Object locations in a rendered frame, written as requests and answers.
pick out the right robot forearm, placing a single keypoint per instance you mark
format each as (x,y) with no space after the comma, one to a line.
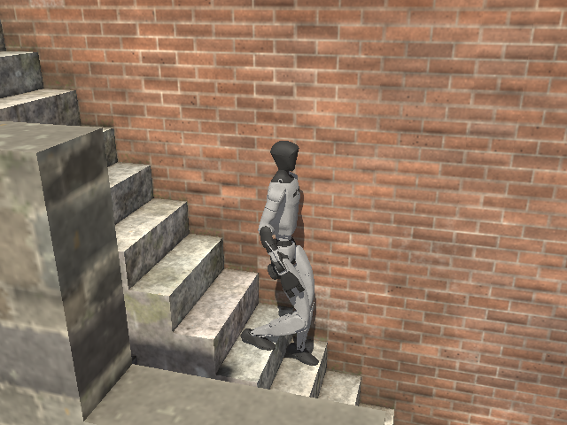
(266,235)

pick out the robot right upper arm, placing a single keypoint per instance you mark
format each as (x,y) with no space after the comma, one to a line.
(275,197)

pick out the right robot shin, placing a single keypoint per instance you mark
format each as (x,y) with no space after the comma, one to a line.
(282,326)

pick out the robot right foot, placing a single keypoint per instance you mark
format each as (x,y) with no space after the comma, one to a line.
(261,342)

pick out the right robot hand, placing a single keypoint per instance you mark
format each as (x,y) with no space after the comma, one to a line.
(290,281)

